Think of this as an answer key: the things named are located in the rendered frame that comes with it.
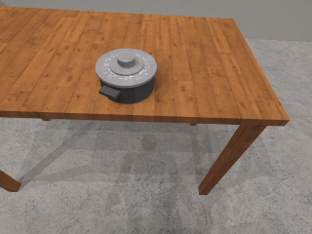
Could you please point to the knob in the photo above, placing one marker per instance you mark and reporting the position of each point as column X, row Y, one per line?
column 126, row 59

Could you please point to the pot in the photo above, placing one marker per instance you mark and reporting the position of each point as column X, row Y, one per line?
column 127, row 95

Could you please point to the lid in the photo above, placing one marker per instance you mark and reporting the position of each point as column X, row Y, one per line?
column 111, row 73

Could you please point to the table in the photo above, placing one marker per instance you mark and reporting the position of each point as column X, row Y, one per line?
column 206, row 74

